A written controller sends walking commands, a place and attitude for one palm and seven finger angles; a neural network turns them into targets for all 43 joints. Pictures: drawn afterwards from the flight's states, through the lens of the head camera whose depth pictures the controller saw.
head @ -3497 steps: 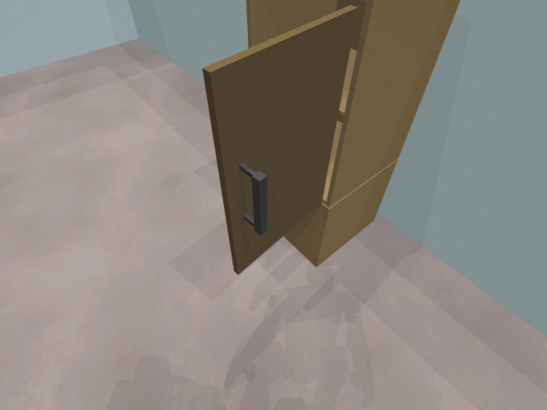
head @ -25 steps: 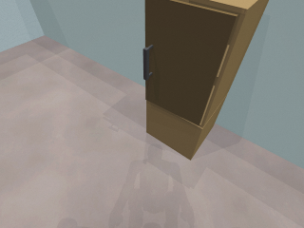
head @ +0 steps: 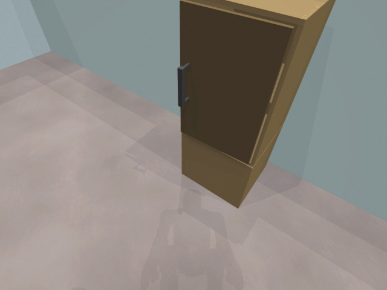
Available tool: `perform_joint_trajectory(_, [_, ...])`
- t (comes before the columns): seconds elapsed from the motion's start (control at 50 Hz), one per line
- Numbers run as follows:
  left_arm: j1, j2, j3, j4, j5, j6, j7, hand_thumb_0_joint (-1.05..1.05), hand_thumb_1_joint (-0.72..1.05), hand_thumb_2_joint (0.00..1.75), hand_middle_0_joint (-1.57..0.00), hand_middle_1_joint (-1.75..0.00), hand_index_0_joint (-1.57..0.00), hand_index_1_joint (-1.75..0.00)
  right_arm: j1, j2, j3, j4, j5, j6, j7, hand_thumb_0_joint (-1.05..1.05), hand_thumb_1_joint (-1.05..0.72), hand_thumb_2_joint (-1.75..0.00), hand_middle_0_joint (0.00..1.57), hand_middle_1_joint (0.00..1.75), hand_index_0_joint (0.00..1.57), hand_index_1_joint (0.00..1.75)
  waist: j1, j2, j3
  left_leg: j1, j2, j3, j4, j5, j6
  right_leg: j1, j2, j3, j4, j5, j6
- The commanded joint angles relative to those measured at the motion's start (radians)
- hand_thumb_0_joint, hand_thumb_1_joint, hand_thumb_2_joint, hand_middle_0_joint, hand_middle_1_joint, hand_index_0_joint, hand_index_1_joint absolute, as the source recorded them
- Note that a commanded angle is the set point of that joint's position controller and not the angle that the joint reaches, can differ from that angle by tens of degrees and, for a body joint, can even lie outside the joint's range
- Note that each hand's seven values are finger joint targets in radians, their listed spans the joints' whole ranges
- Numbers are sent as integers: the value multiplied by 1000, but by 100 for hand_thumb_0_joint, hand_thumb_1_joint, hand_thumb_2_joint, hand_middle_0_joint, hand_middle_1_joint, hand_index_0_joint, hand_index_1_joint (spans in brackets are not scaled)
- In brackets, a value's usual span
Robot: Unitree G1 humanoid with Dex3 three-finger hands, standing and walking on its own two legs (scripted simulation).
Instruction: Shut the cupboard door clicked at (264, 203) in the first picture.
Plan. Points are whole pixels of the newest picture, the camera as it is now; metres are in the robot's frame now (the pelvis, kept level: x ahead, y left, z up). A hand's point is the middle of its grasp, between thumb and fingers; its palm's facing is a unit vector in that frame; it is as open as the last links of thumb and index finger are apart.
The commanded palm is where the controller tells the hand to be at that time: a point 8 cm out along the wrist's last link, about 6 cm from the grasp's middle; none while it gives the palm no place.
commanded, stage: look to check the result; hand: left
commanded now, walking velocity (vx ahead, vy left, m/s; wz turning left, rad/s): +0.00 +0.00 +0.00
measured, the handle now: (184, 85) +0.86 +0.08 -0.05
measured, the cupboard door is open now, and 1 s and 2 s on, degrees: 3 3 3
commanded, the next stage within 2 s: walk to a spot facing it in 0.48 s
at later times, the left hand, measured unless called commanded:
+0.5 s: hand out of the picture -0.01 +0.18 -0.18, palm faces +0.03 -0.98 -0.20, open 7.4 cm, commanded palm none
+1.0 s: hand out of the picture +0.02 +0.22 -0.20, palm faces +0.21 -0.95 -0.22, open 7.4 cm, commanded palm none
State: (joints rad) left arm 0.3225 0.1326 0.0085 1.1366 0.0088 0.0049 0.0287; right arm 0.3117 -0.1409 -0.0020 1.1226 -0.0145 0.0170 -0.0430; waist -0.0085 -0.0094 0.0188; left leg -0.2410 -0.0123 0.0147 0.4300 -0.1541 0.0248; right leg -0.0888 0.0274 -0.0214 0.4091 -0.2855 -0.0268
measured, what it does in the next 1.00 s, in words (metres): stands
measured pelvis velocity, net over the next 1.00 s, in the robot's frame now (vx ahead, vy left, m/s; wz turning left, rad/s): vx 0.01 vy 0.02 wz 0.18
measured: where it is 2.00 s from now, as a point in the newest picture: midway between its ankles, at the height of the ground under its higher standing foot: outside the picture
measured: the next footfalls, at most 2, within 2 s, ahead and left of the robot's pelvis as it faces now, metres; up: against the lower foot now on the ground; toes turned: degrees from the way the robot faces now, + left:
right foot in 1.36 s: +0.08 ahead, -0.14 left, +0.00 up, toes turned +25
left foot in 1.70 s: -0.04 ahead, +0.09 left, +0.00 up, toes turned +43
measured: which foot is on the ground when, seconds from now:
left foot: down 0.00-1.00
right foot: down 0.00-0.94, up 0.96-1.00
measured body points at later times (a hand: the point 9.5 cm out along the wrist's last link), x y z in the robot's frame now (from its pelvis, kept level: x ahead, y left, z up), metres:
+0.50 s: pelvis +0.01 +0.00 +0.00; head +0.01 +0.00 +0.45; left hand -0.01 +0.23 -0.16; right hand +0.02 -0.23 -0.16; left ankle +0.05 +0.10 -0.74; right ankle -0.04 -0.10 -0.74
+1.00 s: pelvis +0.01 +0.02 -0.02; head +0.04 +0.04 +0.42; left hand +0.01 +0.27 -0.18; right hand +0.06 -0.22 -0.17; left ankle +0.04 +0.10 -0.74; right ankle -0.04 -0.11 -0.71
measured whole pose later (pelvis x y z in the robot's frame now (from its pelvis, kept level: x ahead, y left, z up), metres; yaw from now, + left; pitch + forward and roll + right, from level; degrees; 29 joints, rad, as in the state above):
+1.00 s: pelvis +0.01 +0.02 -0.02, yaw +10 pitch -2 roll -1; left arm 0.21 0.20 0.07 1.00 0.02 0.06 0.04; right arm 0.27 -0.18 -0.04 1.00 -0.03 0.05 -0.01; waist -0.02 -0.03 0.11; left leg -0.37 -0.04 0.04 0.69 -0.29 0.07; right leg -0.29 -0.04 -0.08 0.94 -0.55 0.00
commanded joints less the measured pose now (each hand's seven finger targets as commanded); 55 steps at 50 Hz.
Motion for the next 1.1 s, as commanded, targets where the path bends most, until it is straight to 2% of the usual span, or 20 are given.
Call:
perform_joint_trajectory(0.0, [88, 111, 19, -10, 0, -11, 7, 0, 90, 90, -20, -30, -20, -30, 50, -109, -12, -29, 0, -18, -4, 0, -90, -90, 20, 30, 20, 30, 3, 35, 86, 42, 101, -109, -85, 16, 17, -131, -108, 96, -114, 40, -30])
perform_joint_trajectory(0.2, [82, 126, 19, -6, 0, -14, 8, 0, 90, 90, -20, -30, -20, -30, 30, -130, -15, -29, 3, -19, -4, 0, -90, -90, 20, 30, 20, 30, 3, 1, 80, 72, 105, -106, -74, 62, 20, -124, -113, 94, -123, 69, -28])
perform_joint_trajectory(0.54, [49, 162, 20, -15, 2, -19, 7, 0, 90, 90, -20, -30, -20, -30, -23, -167, -16, -34, 5, -21, -1, 0, -90, -90, 20, 30, 20, 30, 4, 15, 63, 103, 111, -100, -77, 108, 17, -98, -116, 103, -137, 125, -23])
perform_joint_trajectory(0.62, [52, 133, 18, -15, -1, -10, 9, 0, 90, 90, -20, -30, -20, -30, -19, -130, -8, -34, 1, -15, 2, 0, -90, -90, 20, 30, 20, 30, 4, 20, 69, 68, 103, -103, -61, 124, 10, -81, -128, 83, -109, 135, -14])
perform_joint_trajectory(0.64, [58, 140, 25, -23, 0, -7, 12, 0, 90, 90, -20, -30, -20, -30, -11, -130, -10, -42, 3, -11, 2, 0, -90, -90, 20, 30, 20, 30, 7, 3, 61, 53, 99, -105, -38, 149, 12, -69, -132, 66, -85, 154, -14])
perform_joint_trajectory(0.7, [48, 172, 47, -56, 1, 4, 14, 0, 90, 90, -20, -30, -20, -30, -28, -144, -23, -69, 0, 1, 6, 0, -90, -90, 20, 30, 20, 30, 14, -6, 57, -29, 77, -108, 33, 140, 9, -50, -169, 55, -39, 181, -31])
perform_joint_trajectory(0.74, [35, 191, 63, -83, 6, 7, 17, 0, 90, 90, -20, -30, -20, -30, -28, -141, -33, -92, 0, 8, 10, 0, -90, -90, 20, 30, 20, 30, 14, -56, 45, -77, 51, -81, 126, 119, 1, -38, -223, 66, -31, 213, -65])
perform_joint_trajectory(0.76, [20, 203, 70, -97, 7, 7, 17, 0, 90, 90, -20, -30, -20, -30, -32, -136, -39, -104, -2, 12, 13, 0, -90, -90, 20, 30, 20, 30, 12, -74, 42, -102, 39, -60, 193, 75, -8, -37, -267, 83, -31, 242, -91])
perform_joint_trajectory(0.78, [4, 208, 76, -114, 9, 8, 18, 0, 90, 90, -20, -30, -20, -30, -40, -134, -43, -118, -5, 18, 15, 0, -90, -90, 20, 30, 20, 30, 10, -108, 50, -131, 35, -38, 277, -38, -17, -43, -309, 92, -32, 286, -122])
perform_joint_trajectory(0.82, [-28, 220, 84, -146, 17, 8, 20, 0, 90, 90, -20, -30, -20, -30, -65, -135, -56, -147, -8, 29, 22, 0, -90, -90, 20, 30, 20, 30, 6, -125, 94, -177, 54, -6, 404, -267, -30, -81, -387, 94, -30, 378, -173])
perform_joint_trajectory(0.84, [-50, 228, 89, -159, 22, 10, 21, 0, 90, 90, -20, -30, -20, -30, -58, -134, -59, -162, -5, 30, 27, 0, -90, -90, 20, 30, 20, 30, -6, -102, 99, -172, 68, -4, 386, -283, -32, -89, -396, 66, 7, 420, -170])
perform_joint_trajectory(0.86, [-76, 240, 94, -173, 21, 9, 20, 0, 90, 90, -20, -30, -20, -30, -36, -132, -59, -165, -4, 27, 32, 0, -90, -90, 20, 30, 20, 30, -25, -72, 100, -131, 90, -16, 274, -224, -30, -98, -386, 22, 87, 448, -142])
perform_joint_trajectory(0.88, [-75, 235, 96, -186, 16, 11, 17, 0, 90, 90, -20, -30, -20, -30, 27, -154, -61, -158, -9, 20, 33, 0, -90, -90, 20, 30, 20, 30, -45, 42, 53, -29, 108, -67, 130, 48, -4, -138, -310, -65, 247, 401, -70])
perform_joint_trajectory(0.9, [-33, 193, 91, -203, 3, 17, 12, 0, 90, 90, -20, -30, -20, -30, 66, -216, -69, -162, -22, 11, 30, 0, -90, -90, 20, 30, 20, 30, -40, 274, 31, 36, 241, -335, 1, 396, 88, -262, -149, -141, 459, 108, 27])
perform_joint_trajectory(0.92, [-56, 178, 81, -232, 3, 22, 15, 0, 90, 90, -20, -30, -20, -30, 96, -257, -79, -155, -24, 16, 22, 0, -90, -90, 20, 30, 20, 30, -52, 320, 1, 41, 342, -528, -135, 331, 180, -330, -57, -69, 633, -358, 40])
perform_joint_trajectory(0.94, [-112, 188, 81, -246, 12, 33, 17, 0, 90, 90, -20, -30, -20, -30, 91, -273, -81, -154, -21, 15, 17, 0, -90, -90, 20, 30, 20, 30, -51, 234, 10, 4, 351, -570, -165, 137, 190, -370, -79, 24, 718, -340, 31])
perform_joint_trajectory(0.96, [-133, 191, 86, -252, 14, 31, 12, 0, 90, 90, -20, -30, -20, -30, 57, -271, -82, -173, -23, 15, 15, 0, -90, -90, 20, 30, 20, 30, -43, 155, 18, -45, 339, -564, -189, -63, 176, -394, -90, 55, 750, -267, 36])
perform_joint_trajectory(0.98, [-140, 189, 89, -254, 16, 27, 6, 0, 90, 90, -20, -30, -20, -30, 20, -263, -79, -189, -24, 12, 13, 0, -90, -90, 20, 30, 20, 30, -27, 106, 28, -73, 302, -530, -198, -160, 160, -406, -97, 68, 746, -192, 43])
perform_joint_trajectory(1.02, [-128, 180, 89, -258, 18, 21, -3, 0, 90, 90, -20, -30, -20, -30, -21, -257, -80, -205, -22, 5, 12, 0, -90, -90, 20, 30, 20, 30, -11, 78, 6, -56, 246, -457, -190, -166, 138, -417, -93, 58, 703, -116, 58])
perform_joint_trajectory(1.08, [-118, 176, 87, -269, 19, 20, -8, 0, 90, 90, -20, -30, -20, -30, -32, -265, -89, -216, -19, 5, 14, 0, -90, -90, 20, 30, 20, 30, -11, 105, -59, 3, 207, -422, -174, -132, 134, -405, -71, 43, 611, -109, 71])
